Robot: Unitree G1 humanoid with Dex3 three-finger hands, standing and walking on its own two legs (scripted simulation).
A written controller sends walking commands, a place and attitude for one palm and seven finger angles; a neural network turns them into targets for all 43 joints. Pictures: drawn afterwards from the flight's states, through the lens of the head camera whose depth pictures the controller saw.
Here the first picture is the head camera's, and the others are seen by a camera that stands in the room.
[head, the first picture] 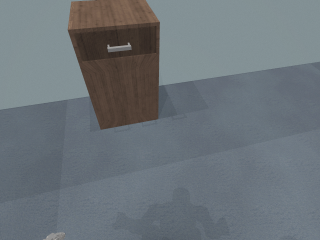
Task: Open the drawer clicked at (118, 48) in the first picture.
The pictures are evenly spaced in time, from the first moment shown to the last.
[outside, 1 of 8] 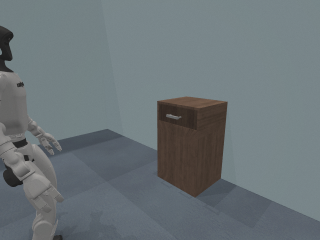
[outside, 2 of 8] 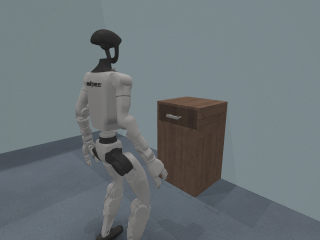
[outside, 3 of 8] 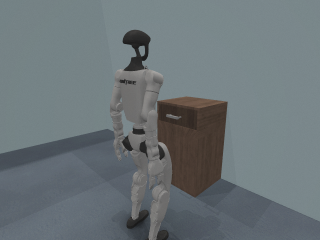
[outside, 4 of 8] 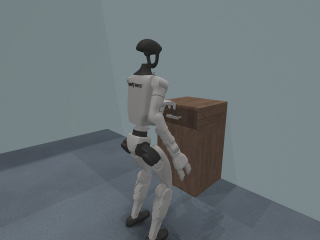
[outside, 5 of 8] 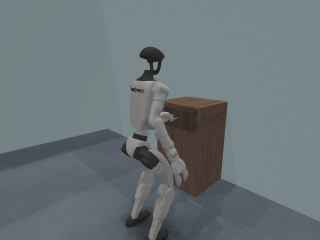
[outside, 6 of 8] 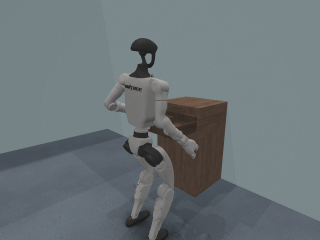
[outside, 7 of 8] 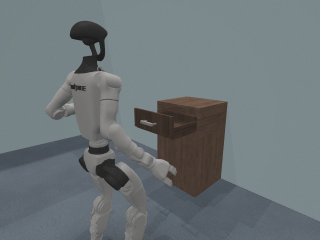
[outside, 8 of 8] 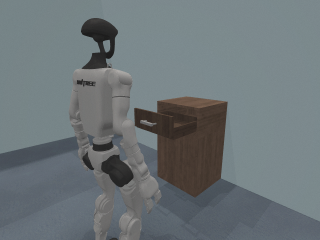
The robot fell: no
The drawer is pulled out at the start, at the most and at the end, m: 0.00 0.30 0.29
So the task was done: yes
